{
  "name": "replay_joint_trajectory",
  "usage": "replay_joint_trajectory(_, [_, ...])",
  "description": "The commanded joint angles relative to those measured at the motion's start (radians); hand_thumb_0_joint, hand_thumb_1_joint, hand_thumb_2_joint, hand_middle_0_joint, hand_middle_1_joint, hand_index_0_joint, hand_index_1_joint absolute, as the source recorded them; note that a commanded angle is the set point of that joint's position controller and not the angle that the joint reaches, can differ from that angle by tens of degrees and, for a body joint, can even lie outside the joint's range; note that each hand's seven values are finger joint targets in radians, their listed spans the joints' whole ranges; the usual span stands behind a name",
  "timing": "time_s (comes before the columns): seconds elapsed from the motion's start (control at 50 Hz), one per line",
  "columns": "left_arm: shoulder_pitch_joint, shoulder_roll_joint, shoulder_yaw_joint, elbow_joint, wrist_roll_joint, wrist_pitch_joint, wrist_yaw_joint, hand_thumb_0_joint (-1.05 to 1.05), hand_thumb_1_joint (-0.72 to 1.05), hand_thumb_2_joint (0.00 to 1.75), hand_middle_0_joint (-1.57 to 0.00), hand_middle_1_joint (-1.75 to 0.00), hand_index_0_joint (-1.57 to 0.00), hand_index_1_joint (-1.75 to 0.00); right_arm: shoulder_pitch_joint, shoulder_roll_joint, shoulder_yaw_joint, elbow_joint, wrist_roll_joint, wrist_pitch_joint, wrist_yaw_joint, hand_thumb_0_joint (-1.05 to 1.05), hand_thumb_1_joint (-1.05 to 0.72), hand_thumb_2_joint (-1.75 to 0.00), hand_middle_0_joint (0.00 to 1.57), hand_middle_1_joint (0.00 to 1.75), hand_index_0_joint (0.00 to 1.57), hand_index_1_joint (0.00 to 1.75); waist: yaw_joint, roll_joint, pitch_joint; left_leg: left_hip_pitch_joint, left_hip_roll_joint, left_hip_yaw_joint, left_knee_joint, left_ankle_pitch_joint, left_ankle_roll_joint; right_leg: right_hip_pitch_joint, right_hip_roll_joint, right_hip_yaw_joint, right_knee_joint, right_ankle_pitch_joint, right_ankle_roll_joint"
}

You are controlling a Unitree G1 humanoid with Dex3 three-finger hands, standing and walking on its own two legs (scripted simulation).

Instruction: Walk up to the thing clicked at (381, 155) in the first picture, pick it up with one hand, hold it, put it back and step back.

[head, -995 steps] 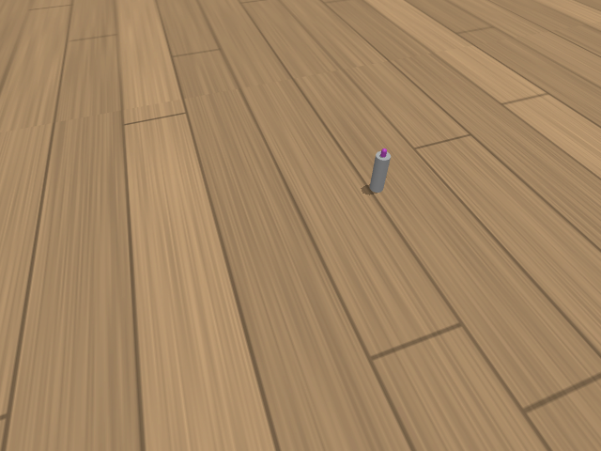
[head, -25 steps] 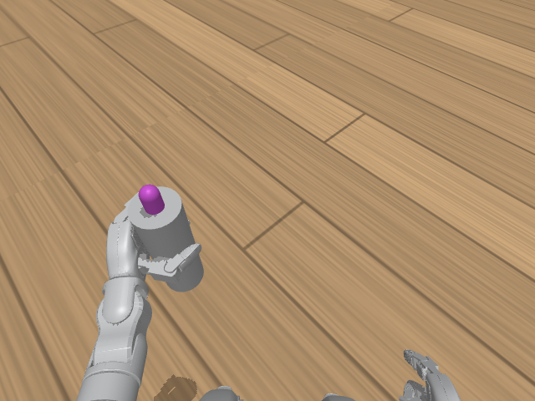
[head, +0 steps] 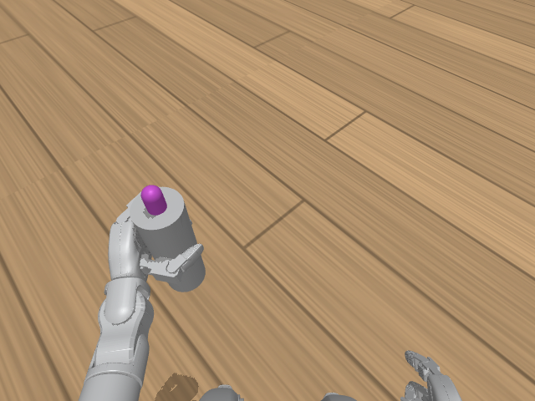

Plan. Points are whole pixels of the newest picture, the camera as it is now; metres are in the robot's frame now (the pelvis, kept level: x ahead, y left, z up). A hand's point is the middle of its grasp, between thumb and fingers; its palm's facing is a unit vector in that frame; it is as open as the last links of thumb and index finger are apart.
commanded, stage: hold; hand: left
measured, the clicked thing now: (171, 239) +0.33 +0.17 +0.05
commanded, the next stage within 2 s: crouch in 0.36 s
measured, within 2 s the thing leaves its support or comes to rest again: neither
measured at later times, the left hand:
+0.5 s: hand (169, 234) +0.34 +0.17 +0.06, palm faces +0.17 -0.99 +0.02, open 9.7 cm
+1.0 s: hand (178, 270) +0.34 +0.19 -0.09, palm faces +0.22 -0.97 +0.02, open 9.7 cm
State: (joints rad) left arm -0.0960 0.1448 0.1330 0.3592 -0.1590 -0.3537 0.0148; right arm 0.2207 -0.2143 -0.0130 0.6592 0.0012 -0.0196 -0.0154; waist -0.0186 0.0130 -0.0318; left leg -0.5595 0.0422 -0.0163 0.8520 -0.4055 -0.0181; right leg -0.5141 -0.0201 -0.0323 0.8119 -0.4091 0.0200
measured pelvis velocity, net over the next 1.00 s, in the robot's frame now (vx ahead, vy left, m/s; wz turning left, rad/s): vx -0.02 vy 0.00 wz -0.01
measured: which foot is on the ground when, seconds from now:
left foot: down 0.00-1.00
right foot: down 0.00-1.00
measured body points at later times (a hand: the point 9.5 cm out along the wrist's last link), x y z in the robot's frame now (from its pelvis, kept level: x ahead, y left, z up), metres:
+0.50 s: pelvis +0.00 +0.00 +0.00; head +0.05 +0.01 +0.45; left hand +0.32 +0.22 +0.06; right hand +0.14 -0.24 -0.11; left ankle +0.02 +0.13 -0.70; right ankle +0.00 -0.13 -0.70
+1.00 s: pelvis -0.02 +0.00 -0.09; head +0.09 +0.03 +0.35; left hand +0.32 +0.24 -0.09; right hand +0.11 -0.26 -0.20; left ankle +0.01 +0.13 -0.70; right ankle +0.00 -0.13 -0.70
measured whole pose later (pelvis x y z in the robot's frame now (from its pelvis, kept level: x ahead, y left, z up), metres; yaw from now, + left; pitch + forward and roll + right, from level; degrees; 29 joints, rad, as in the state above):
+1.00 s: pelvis -0.02 +0.00 -0.09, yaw -1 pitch +22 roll -2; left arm -0.29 0.20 0.26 0.73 -0.15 -0.67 -0.02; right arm 0.18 -0.24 -0.04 0.66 -0.04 -0.04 0.05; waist -0.05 -0.02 -0.14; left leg -1.16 0.04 -0.04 1.32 -0.55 -0.02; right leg -1.11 -0.02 -0.04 1.29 -0.56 0.02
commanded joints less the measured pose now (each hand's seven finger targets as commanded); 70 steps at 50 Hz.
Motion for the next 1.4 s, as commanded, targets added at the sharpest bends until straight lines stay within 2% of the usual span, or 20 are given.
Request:
replay_joint_trajectory(0.0, [-0.264, 0.117, 0.04, -0.218, -0.001, -0.066, 0.002, 0.0, 0.18, 1.19, -1.19, -1.31, -1.2, -1.32, -0.048, -0.129, -0.042, -0.132, 0.005, -0.041, -0.014, 0.0, -0.89, -0.9, 0.2, 0.3, 0.2, 0.3, -0.007, -0.011, -0.23, 0.126, -0.025, 0.009, -0.125, 0.206, 0.016, 0.078, 0.028, -0.013, -0.108, 0.246, -0.026])
replay_joint_trajectory(0.12, [-0.265, 0.113, 0.022, -0.244, 0.002, -0.065, -0.007, 0.0, 0.22, 1.19, -1.21, -1.32, -1.22, -1.33, -0.039, -0.127, -0.044, -0.136, 0.005, -0.037, -0.012, 0.0, -0.89, -0.9, 0.2, 0.3, 0.2, 0.3, 0.004, 0.018, -0.264, 0.144, -0.029, 0.014, -0.126, 0.221, 0.014, 0.102, 0.023, -0.008, -0.106, 0.262, -0.027])
replay_joint_trajectory(0.18, [-0.258, 0.134, 0.054, -0.233, -0.001, -0.063, 0.0, 0.0, 0.21, 1.18, -1.21, -1.33, -1.22, -1.33, -0.033, -0.127, -0.045, -0.134, 0.004, -0.04, -0.015, 0.0, -0.89, -0.9, 0.2, 0.3, 0.2, 0.3, 0.003, 0.003, -0.306, 0.158, -0.031, 0.013, -0.111, 0.258, 0.018, 0.125, 0.022, -0.007, -0.106, 0.3, -0.021])
replay_joint_trajectory(0.34, [-0.253, 0.112, 0.036, -0.21, 0.0, -0.061, 0.001, 0.0, 0.19, 1.2, -1.21, -1.33, -1.22, -1.34, -0.043, -0.124, -0.043, -0.13, 0.004, -0.035, -0.015, 0.0, -0.89, -0.9, 0.2, 0.3, 0.2, 0.3, -0.01, -0.014, -0.232, 0.12, -0.027, 0.011, -0.117, 0.218, 0.02, 0.083, 0.025, -0.01, -0.108, 0.263, -0.022])
replay_joint_trajectory(0.36, [-0.295, 0.149, 0.071, -0.251, -0.001, -0.066, 0.004, 0.0, 0.22, 1.19, -1.21, -1.33, -1.22, -1.34, -0.038, -0.129, -0.048, -0.13, 0.004, -0.034, -0.016, 0.0, -0.9, -0.9, 0.2, 0.3, 0.2, 0.3, 0.001, 0.011, -0.287, 0.14, -0.029, 0.014, -0.11, 0.241, 0.019, 0.095, 0.024, -0.006, -0.108, 0.283, -0.023])
replay_joint_trajectory(0.4, [-0.275, 0.107, 0.034, -0.227, -0.005, -0.06, 0.0, 0.0, 0.2, 1.19, -1.21, -1.34, -1.22, -1.34, -0.035, -0.127, -0.044, -0.134, 0.006, -0.036, -0.015, 0.0, -0.89, -0.9, 0.2, 0.3, 0.2, 0.3, -0.009, -0.016, -0.26, 0.141, -0.025, 0.009, -0.119, 0.232, 0.02, 0.1, 0.024, -0.011, -0.106, 0.277, -0.022])
replay_joint_trajectory(0.44, [-0.287, 0.151, 0.069, -0.25, -0.001, -0.067, 0.001, 0.0, 0.23, 1.26, -1.24, -1.38, -1.25, -1.39, -0.027, -0.127, -0.046, -0.129, 0.005, -0.035, -0.016, 0.0, -0.88, -0.91, 0.2, 0.3, 0.2, 0.3, 0.004, 0.017, -0.323, 0.17, -0.028, 0.01, -0.107, 0.281, 0.018, 0.118, 0.024, -0.008, -0.1, 0.314, -0.023])
replay_joint_trajectory(0.54, [-0.216, 0.087, 0.04, -0.149, -0.008, -0.061, -0.002, 0.0, 0.21, 1.22, -1.22, -1.33, -1.24, -1.34, -0.022, -0.129, -0.05, -0.121, 0.003, -0.036, -0.009, 0.0, -0.9, -0.91, 0.2, 0.3, 0.2, 0.3, -0.009, -0.024, -0.268, 0.126, -0.024, 0.007, -0.096, 0.277, 0.021, 0.085, 0.026, -0.013, -0.091, 0.311, -0.023])
replay_joint_trajectory(0.6, [-0.21, 0.091, 0.048, -0.094, 0.0, -0.075, -0.003, 0.0, 0.2, 1.2, -1.24, -1.34, -1.26, -1.33, -0.034, -0.129, -0.052, -0.12, -0.001, -0.038, -0.001, 0.0, -0.9, -0.91, 0.2, 0.3, 0.2, 0.3, -0.013, -0.033, -0.202, 0.059, -0.024, 0.004, -0.082, 0.223, 0.023, 0.028, 0.025, -0.014, -0.074, 0.265, -0.024])
replay_joint_trajectory(0.66, [-0.263, 0.109, 0.07, -0.117, 0.005, -0.124, 0.001, 0.0, 0.2, 1.2, -1.22, -1.34, -1.25, -1.33, -0.023, -0.13, -0.06, -0.113, -0.007, -0.036, 0.006, 0.0, -0.9, -0.91, 0.2, 0.3, 0.2, 0.3, -0.011, 0.0, -0.267, 0.056, -0.023, 0.0, -0.051, 0.229, 0.021, -0.002, 0.023, -0.012, -0.034, 0.261, -0.029])
replay_joint_trajectory(0.74, [-0.345, 0.143, 0.115, -0.084, 0.01, -0.204, 0.011, 0.0, 0.2, 1.21, -1.23, -1.35, -1.25, -1.35, -0.003, -0.134, -0.066, -0.089, -0.02, -0.046, 0.02, 0.0, -0.91, -0.91, 0.2, 0.3, 0.2, 0.3, -0.019, 0.01, -0.335, -0.001, -0.022, -0.006, 0.041, 0.246, 0.024, -0.086, 0.021, -0.007, 0.059, 0.276, -0.03])
replay_joint_trajectory(0.76, [-0.289, 0.125, 0.111, 0.038, 0.018, -0.214, 0.008, 0.0, 0.2, 1.21, -1.23, -1.35, -1.25, -1.35, -0.01, -0.135, -0.064, -0.085, -0.022, -0.045, 0.023, 0.0, -0.91, -0.91, 0.2, 0.3, 0.2, 0.3, -0.03, -0.007, -0.291, -0.048, -0.021, -0.01, 0.064, 0.221, 0.026, -0.138, 0.023, -0.008, 0.086, 0.245, -0.032])
replay_joint_trajectory(0.84, [-0.342, 0.116, 0.106, 0.148, 0.023, -0.307, -0.016, 0.0, 0.21, 1.23, -1.26, -1.38, -1.28, -1.38, -0.007, -0.139, -0.07, -0.079, -0.034, -0.051, 0.041, 0.0, -0.9, -0.91, 0.2, 0.3, 0.2, 0.3, -0.049, -0.006, -0.357, -0.185, -0.026, -0.018, 0.202, 0.169, 0.027, -0.302, 0.026, -0.009, 0.216, 0.189, -0.035])
replay_joint_trajectory(0.98, [-0.421, 0.161, 0.155, 0.246, -0.003, -0.434, -0.046, 0.0, 0.24, 1.29, -1.32, -1.44, -1.34, -1.44, -0.022, -0.174, -0.067, -0.093, -0.044, -0.056, 0.07, 0.0, -0.89, -0.9, 0.2, 0.3, 0.2, 0.3, -0.025, 0.057, -0.541, -0.465, -0.03, -0.043, 0.461, 0.047, 0.02, -0.623, 0.03, -0.011, 0.489, 0.043, -0.046])
replay_joint_trajectory(1.0, [-0.438, 0.206, 0.189, 0.228, -0.001, -0.446, -0.044, 0.0, 0.26, 1.29, -1.32, -1.44, -1.34, -1.43, -0.031, -0.186, -0.072, -0.106, -0.044, -0.054, 0.07, 0.0, -0.89, -0.9, 0.2, 0.3, 0.2, 0.3, -0.019, 0.069, -0.57, -0.491, -0.031, -0.044, 0.488, 0.041, 0.019, -0.645, 0.032, -0.01, 0.519, 0.036, -0.046])
replay_joint_trajectory(1.06, [-0.479, 0.205, 0.186, 0.254, 0.002, -0.468, -0.045, 0.0, 0.26, 1.31, -1.33, -1.45, -1.35, -1.45, -0.027, -0.188, -0.066, -0.093, -0.049, -0.046, 0.074, 0.0, -0.89, -0.9, 0.2, 0.3, 0.2, 0.3, -0.026, 0.07, -0.634, -0.578, -0.028, -0.042, 0.566, 0.018, 0.022, -0.713, 0.032, 0.006, 0.586, 0.008, -0.048])
replay_joint_trajectory(1.1, [-0.54, 0.297, 0.25, 0.205, 0.002, -0.483, -0.043, 0.0, 0.26, 1.31, -1.31, -1.44, -1.33, -1.44, -0.03, -0.197, -0.065, -0.091, -0.052, -0.038, 0.071, 0.0, -0.89, -0.9, 0.2, 0.3, 0.2, 0.3, -0.015, 0.077, -0.711, -0.602, -0.027, -0.037, 0.628, 0.052, 0.027, -0.717, 0.033, 0.016, 0.628, 0.037, -0.043])
replay_joint_trajectory(1.16, [-0.552, 0.309, 0.276, 0.23, -0.002, -0.493, -0.056, 0.0, 0.26, 1.3, -1.32, -1.43, -1.32, -1.43, -0.021, -0.201, -0.062, -0.067, -0.06, -0.028, 0.073, 0.0, -0.91, -0.91, 0.2, 0.3, 0.2, 0.3, -0.027, 0.045, -0.781, -0.688, -0.028, -0.031, 0.73, 0.124, 0.039, -0.722, 0.034, 0.025, 0.706, 0.13, -0.036])
replay_joint_trajectory(1.24, [-0.606, 0.302, 0.264, 0.35, 0.008, -0.49, -0.102, 0.0, 0.24, 1.24, -1.29, -1.37, -1.29, -1.38, -0.013, -0.211, -0.064, -0.03, -0.068, -0.025, 0.076, 0.0, -0.92, -0.91, 0.2, 0.3, 0.2, 0.3, -0.061, 0.048, -0.738, -0.791, -0.023, -0.037, 0.82, 0.075, 0.039, -0.873, 0.041, 0.012, 0.79, 0.072, -0.044])
replay_joint_trajectory(1.38, [-0.663, 0.31, 0.294, 0.435, -0.005, -0.496, -0.153, 0.0, 0.15, 1.23, -1.33, -1.41, -1.35, -1.4, -0.031, -0.228, -0.05, -0.033, -0.082, -0.025, 0.088, 0.0, -0.91, -0.91, 0.2, 0.3, 0.2, 0.3, -0.046, 0.105, -0.743, -0.907, -0.022, -0.047, 0.905, -0.092, 0.018, -1.071, 0.047, -0.043, 0.948, -0.1, -0.062])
